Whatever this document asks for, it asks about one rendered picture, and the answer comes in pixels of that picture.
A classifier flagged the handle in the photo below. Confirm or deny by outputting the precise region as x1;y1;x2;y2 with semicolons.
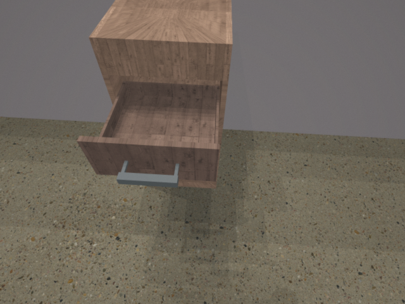
116;160;179;187

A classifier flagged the drawer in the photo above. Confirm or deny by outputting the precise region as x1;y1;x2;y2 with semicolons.
77;81;220;182

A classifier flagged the cabinet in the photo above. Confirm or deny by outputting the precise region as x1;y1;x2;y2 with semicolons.
89;0;233;189

